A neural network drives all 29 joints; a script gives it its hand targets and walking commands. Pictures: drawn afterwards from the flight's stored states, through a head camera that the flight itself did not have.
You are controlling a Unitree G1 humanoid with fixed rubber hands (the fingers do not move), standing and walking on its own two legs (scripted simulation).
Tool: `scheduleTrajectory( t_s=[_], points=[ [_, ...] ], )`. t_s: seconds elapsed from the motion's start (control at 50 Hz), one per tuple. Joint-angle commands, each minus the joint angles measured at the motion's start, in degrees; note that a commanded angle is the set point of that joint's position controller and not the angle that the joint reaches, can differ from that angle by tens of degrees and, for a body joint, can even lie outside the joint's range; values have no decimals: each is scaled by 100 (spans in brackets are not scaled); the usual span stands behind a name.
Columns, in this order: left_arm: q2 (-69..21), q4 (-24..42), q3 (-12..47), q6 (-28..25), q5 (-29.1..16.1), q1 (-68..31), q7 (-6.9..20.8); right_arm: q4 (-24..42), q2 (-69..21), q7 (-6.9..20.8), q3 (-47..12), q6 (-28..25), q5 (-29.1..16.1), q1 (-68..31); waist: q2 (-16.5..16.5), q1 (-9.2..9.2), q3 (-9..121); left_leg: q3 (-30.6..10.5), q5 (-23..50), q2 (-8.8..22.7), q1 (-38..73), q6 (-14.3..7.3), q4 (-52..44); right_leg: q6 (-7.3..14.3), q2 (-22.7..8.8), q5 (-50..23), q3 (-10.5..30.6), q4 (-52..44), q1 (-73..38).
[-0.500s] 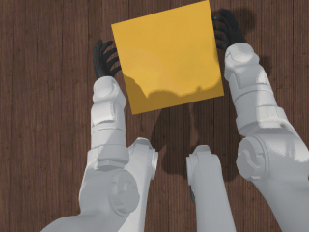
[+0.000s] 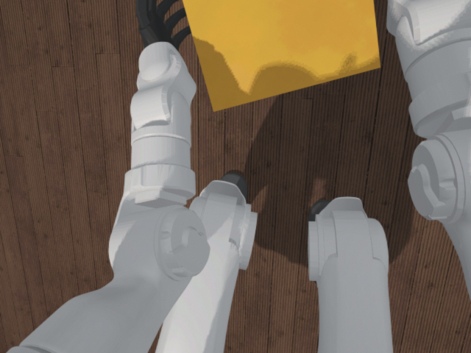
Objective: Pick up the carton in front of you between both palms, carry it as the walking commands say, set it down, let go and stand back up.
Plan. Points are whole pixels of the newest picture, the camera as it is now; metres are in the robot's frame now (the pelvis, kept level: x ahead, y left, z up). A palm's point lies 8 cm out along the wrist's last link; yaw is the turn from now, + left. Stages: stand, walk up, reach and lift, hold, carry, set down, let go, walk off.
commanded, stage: set down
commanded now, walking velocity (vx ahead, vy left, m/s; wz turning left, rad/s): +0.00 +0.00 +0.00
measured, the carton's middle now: (274, 23) +0.55 +0.03 -0.27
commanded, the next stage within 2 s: none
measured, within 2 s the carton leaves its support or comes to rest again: rests again in 0.34 s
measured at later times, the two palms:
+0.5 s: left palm (159, 46) +0.50 +0.17 -0.17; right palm out of the picture +0.59 -0.11 -0.18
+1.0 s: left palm (160, 41) +0.51 +0.18 -0.18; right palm out of the picture +0.59 -0.12 -0.19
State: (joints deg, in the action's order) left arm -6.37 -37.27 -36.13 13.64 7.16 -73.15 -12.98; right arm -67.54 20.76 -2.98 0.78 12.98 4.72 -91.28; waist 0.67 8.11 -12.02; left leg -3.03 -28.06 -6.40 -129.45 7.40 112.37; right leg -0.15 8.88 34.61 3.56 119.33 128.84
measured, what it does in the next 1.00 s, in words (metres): stands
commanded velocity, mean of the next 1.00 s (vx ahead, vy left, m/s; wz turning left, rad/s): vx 0.00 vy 0.00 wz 0.00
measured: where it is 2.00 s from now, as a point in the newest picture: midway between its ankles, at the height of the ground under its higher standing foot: (273, 242)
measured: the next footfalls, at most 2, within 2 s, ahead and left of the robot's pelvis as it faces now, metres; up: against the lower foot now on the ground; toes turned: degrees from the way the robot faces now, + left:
none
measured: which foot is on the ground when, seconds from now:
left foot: down 0.00-1.00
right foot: down 0.00-1.00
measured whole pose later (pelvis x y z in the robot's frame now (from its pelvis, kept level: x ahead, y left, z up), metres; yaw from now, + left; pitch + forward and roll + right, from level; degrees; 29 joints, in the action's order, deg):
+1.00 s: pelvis +0.01 +0.00 -0.02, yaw +2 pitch +42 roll +9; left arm -1.6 -47.0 -44.1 10.7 12.4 -75.8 -2.8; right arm -68.6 18.4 3.8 10.3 10.5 14.8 -91.8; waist 2.3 7.0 -13.6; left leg -0.6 -31.0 -5.7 -130.1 7.4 117.8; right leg 2.8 5.3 37.7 2.8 126.0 130.5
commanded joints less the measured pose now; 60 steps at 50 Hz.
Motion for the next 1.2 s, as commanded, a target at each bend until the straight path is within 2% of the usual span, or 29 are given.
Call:
scheduleTrajectory(
  t_s=[0.0, 0.04, 0.14, 0.34, 0.62, 0.76, 0.94, 1.04, 1.08, 1.14, 1.18],
  points=[
    [-3929, -117, 2499, -153, -599, -3180, 1375, 652, -4836, 1249, -1111, -311, -539, -2304, -1393, 138, 6978, 1000, 2234, -66, 3651, -212, -124, 22, -234, -2348, -240, -1152, -3731],
    [-3942, -120, 2480, -140, -620, -3200, 1463, 557, -4936, 1253, -1004, -289, -435, -2089, -1422, 63, 6687, 1003, 2158, -64, 3264, -224, -82, 60, -254, -2480, -168, -1142, -3680],
    [-3859, -333, 2249, -131, -445, -3024, 1615, 219, -4984, 1279, -614, -259, -129, -1647, -1192, -35, 6045, 994, 2069, -58, 2806, -225, 44, 123, -264, -2633, -60, -1094, -3289],
    [-3330, -601, 1641, -83, -132, -2790, 1671, -234, -4351, 1313, -123, -175, 320, -1446, -1021, -104, 5174, 988, 1430, -43, 2373, -218, 77, 228, -307, -1874, 18, -1140, -2734],
    [-2897, -1061, 1104, -102, 113, -2262, 1730, -527, -3870, 1392, 168, -127, 704, -909, -963, -298, 4395, 863, 1342, -51, 1987, -238, 126, 328, -412, -1925, 111, -1026, -2357],
    [-2698, -1224, 873, -140, 219, -1990, 1736, -563, -3740, 1408, 176, -132, 762, -691, -985, -308, 4066, 849, 1388, -56, 1780, -252, 191, 359, -452, -2089, 175, -956, -2240],
    [-2214, -1364, 466, -127, 393, -1802, 1723, -634, -3186, 1425, 310, -51, 929, -594, -924, -332, 3609, 904, 1022, -27, 1518, -250, 289, 406, -507, -1687, 284, -935, -2193],
    [-1684, -1606, 146, -209, 462, -1412, 1632, -525, -2429, 1352, 299, -82, 919, -706, -944, -280, 3505, 911, 971, 47, 1570, -186, 397, 363, -583, -1592, 375, -863, -2398],
    [-1174, -1741, -18, -294, 444, -1105, 1519, -422, -1810, 1245, 271, -120, 853, -757, -955, -223, 3544, 925, 987, 93, 1657, -147, 432, 310, -634, -1583, 393, -827, -2550],
    [110, -1741, -67, -570, 184, -635, 1151, -138, -350, 890, 90, -278, 518, -874, -952, -74, 3703, 967, 1123, 162, 1803, -84, 429, 237, -730, -1669, 402, -780, -2821],
    [1222, -1680, 55, -883, -159, -469, 773, 41, 813, 539, -144, -474, 92, -1064, -961, 125, 3874, 962, 1347, 252, 1885, -53, 399, 215, -810, -1866, 473, -716, -2968]
  ],
)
